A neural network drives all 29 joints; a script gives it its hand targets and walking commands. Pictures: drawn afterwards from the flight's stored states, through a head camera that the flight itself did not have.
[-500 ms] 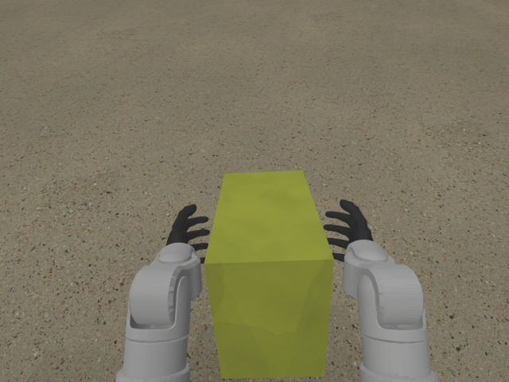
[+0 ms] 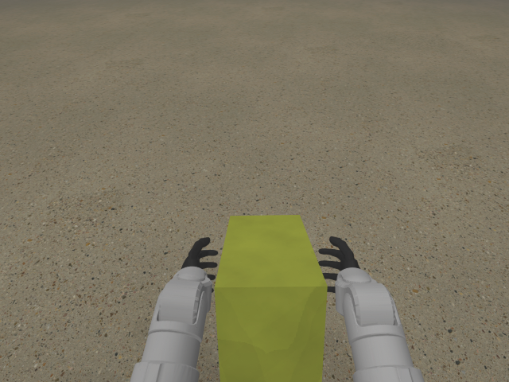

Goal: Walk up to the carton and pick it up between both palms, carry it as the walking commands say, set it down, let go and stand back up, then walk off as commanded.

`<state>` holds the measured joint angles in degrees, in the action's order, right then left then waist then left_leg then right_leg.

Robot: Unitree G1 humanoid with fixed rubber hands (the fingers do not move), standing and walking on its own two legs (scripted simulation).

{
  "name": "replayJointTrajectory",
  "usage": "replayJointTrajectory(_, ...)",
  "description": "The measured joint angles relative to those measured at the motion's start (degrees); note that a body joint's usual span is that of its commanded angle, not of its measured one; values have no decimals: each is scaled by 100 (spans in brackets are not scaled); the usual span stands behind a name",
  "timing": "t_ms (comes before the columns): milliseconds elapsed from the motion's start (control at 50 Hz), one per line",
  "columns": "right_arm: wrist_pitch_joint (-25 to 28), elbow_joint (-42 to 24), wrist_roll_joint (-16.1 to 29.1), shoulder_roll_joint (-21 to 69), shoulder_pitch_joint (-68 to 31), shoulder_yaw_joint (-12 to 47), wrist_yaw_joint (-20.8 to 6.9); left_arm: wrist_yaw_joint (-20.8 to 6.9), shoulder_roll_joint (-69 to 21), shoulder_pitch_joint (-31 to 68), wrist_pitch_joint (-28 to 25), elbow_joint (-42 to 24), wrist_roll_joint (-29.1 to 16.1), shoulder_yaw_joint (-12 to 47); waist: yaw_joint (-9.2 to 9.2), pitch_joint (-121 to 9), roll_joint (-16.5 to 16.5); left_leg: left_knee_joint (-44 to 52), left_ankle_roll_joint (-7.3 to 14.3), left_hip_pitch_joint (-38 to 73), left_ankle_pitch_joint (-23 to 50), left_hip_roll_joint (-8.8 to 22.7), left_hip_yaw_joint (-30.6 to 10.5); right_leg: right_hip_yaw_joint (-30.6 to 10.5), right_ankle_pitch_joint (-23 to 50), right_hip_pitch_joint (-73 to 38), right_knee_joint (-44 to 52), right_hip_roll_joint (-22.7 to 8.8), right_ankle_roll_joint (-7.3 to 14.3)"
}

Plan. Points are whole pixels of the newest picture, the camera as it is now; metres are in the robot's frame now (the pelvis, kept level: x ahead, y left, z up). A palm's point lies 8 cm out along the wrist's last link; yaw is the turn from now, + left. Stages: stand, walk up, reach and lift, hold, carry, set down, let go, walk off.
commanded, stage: carry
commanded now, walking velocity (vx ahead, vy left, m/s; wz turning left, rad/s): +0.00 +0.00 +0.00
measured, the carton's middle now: (267, 295) +0.35 +0.00 -0.10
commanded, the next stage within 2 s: hold in 0.52 s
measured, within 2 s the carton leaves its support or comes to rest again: neither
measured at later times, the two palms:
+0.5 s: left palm (187, 280) +0.29 +0.13 +0.05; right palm (346, 281) +0.29 -0.12 +0.05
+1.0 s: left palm (184, 282) +0.27 +0.13 +0.06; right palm (351, 280) +0.28 -0.12 +0.07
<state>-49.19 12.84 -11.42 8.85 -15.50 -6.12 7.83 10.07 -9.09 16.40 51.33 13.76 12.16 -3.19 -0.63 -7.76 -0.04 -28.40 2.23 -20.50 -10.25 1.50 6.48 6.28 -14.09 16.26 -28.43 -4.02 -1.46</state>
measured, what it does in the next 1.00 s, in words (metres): stands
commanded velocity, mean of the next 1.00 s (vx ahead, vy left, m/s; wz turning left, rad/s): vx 0.00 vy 0.00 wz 0.00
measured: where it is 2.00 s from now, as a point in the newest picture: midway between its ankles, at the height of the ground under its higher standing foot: outside the picture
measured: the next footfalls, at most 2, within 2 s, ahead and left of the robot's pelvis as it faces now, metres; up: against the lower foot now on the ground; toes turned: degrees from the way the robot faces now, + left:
none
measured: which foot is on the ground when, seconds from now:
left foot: down 0.00-1.00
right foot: down 0.00-1.00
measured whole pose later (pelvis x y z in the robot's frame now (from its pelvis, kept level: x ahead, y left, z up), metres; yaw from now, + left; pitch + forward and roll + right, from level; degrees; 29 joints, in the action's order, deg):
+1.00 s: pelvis -0.04 +0.01 +0.00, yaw -1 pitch -5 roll -1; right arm -38.4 33.5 -19.8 9.8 -29.4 -18.9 1.3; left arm 8.6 -12.6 27.3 42.1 28.6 17.6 -18.7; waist -0.3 -4.0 0.9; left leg -28.4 3.1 -15.8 -9.2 0.0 4.9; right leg 0.2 -12.5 12.6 -28.8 -1.0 -0.2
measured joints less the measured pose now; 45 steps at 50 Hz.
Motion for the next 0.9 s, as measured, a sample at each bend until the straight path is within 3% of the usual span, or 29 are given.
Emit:
replayJointTrajectory(180, 543, 126, -16, -2, 9, -1, -64, -99, 1, -1, -551, 118, 120, -100, 0, 41, -14, 0, 16, 2, 25, 0, 0, 0, 24, -2, 0, 0, 0)
replayJointTrajectory(540, 782, 364, -29, -6, 11, -14, -96, -174, 3, -1, -768, 285, 158, -204, 0, 48, -27, 0, 30, 1, 79, 2, 0, 0, 79, -2, -1, 2, 1)
replayJointTrajectory(620, 795, 740, -34, 43, -204, -218, -182, -227, -48, 206, -837, 684, 170, -579, -4, 224, -28, -1, 18, 191, 81, 1, 0, -9, 97, -187, -2, 5, 18)
replayJointTrajectory(900, 1002, 1896, -305, -27, -1270, -657, -252, -151, -136, 788, -918, 1199, 391, -1078, 18, 311, 0, -3, 70, 474, 157, -97, -43, -292, 272, -367, -1, 69, 18)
